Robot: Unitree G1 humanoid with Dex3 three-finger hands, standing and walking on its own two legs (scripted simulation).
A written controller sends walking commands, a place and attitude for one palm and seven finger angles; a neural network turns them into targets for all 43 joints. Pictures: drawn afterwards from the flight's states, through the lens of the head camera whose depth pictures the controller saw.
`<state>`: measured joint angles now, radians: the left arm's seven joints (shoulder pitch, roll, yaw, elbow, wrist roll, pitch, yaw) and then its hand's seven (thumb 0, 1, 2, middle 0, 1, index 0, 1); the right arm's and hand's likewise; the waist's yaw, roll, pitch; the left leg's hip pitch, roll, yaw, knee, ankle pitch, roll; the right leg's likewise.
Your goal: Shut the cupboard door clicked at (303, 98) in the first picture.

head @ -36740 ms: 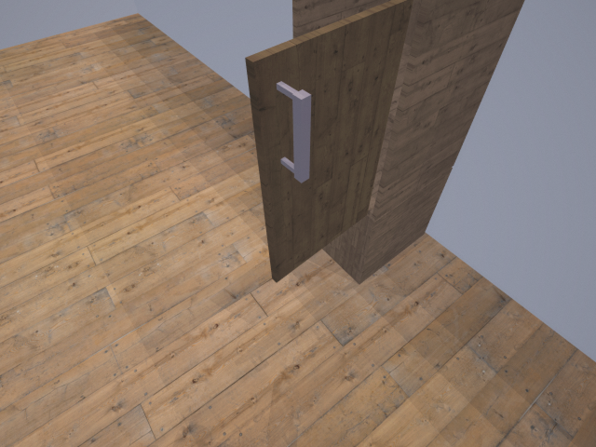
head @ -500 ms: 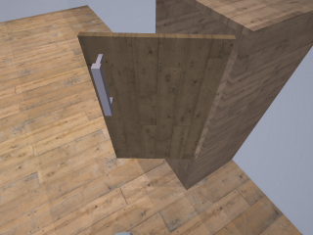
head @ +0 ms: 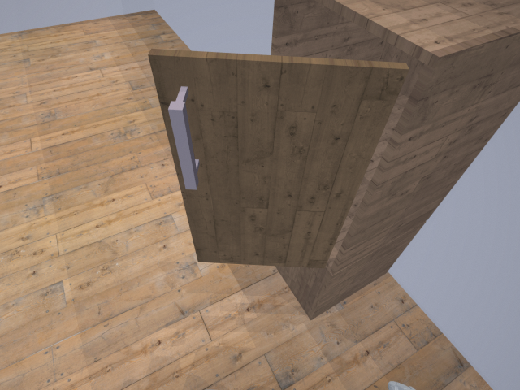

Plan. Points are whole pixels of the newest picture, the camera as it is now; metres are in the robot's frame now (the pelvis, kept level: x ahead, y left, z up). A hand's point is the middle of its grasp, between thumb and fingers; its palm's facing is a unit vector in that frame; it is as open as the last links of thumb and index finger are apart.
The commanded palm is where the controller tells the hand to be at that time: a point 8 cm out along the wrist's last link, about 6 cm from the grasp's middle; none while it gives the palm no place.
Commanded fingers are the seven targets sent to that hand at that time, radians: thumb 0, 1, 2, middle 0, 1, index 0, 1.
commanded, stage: come to a stop and stand still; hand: left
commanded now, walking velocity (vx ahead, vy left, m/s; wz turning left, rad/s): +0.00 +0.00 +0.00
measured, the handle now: (187, 141) +0.44 +0.16 +0.14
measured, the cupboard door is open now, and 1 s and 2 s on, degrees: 58 58 58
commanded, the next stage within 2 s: look again from close up in 1.62 s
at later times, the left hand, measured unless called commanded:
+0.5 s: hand out of the picture -0.04 +0.22 -0.16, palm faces +0.04 -0.97 -0.22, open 7.4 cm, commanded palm none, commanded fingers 0.00 0.90 0.90 -0.20 -0.30 -0.20 -0.30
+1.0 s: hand out of the picture -0.14 +0.21 -0.17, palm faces +0.15 -0.97 -0.17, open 7.4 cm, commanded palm none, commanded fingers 0.00 0.90 0.90 -0.20 -0.30 -0.20 -0.30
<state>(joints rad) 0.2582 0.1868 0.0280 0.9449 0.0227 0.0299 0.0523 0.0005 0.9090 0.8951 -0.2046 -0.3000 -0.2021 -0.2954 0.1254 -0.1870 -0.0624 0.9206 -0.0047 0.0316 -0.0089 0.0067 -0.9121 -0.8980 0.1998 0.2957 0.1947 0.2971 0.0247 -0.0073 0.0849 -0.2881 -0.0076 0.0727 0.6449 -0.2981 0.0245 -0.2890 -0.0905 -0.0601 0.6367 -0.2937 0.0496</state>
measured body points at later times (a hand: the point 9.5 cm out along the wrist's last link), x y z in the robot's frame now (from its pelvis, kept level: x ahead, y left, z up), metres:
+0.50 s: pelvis -0.06 +0.04 +0.01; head -0.07 +0.03 +0.46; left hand -0.04 +0.27 -0.14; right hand -0.05 -0.21 -0.15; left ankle +0.02 +0.08 -0.72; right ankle +0.01 -0.12 -0.72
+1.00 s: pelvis -0.11 +0.05 +0.01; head -0.15 +0.05 +0.46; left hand -0.15 +0.26 -0.15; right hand -0.05 -0.19 -0.14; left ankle +0.02 +0.08 -0.72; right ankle -0.10 -0.07 -0.71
